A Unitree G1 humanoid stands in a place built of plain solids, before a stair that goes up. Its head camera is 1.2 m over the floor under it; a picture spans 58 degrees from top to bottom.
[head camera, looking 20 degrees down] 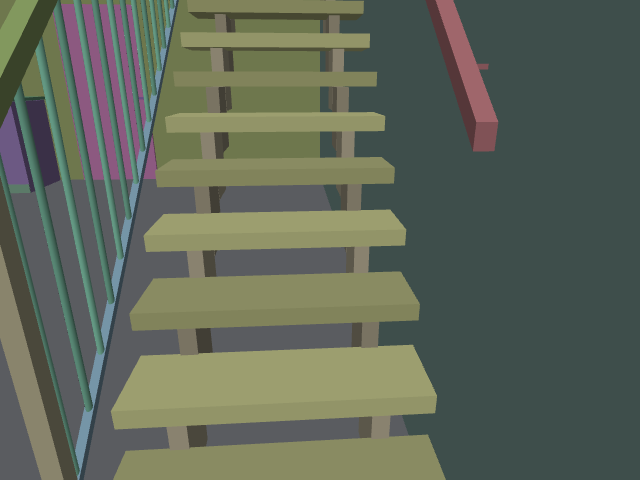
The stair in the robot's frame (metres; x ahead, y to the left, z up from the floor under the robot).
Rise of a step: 0.18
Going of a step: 0.22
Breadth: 0.91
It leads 4 degrees to the left of straight ahead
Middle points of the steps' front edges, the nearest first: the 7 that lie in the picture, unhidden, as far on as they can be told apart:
0.98 0.12 0.36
1.20 0.13 0.53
1.42 0.15 0.71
1.64 0.16 0.89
1.86 0.18 1.07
2.08 0.19 1.25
2.30 0.21 1.42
